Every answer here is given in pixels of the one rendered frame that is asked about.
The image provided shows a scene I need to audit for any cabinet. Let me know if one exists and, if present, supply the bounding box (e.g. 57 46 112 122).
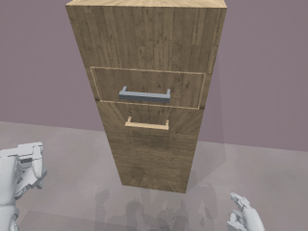
65 0 227 193

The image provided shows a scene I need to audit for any left robot forearm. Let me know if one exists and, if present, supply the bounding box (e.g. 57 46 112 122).
0 205 20 231

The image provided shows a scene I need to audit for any drawer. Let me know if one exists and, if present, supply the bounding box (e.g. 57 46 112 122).
91 66 205 108

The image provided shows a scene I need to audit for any left robot hand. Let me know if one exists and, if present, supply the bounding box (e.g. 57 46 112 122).
0 141 47 206

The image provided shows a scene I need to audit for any handle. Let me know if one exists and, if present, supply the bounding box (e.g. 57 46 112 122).
125 121 169 133
118 86 170 103

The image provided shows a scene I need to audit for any right robot hand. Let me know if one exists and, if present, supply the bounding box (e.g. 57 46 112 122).
227 192 266 231

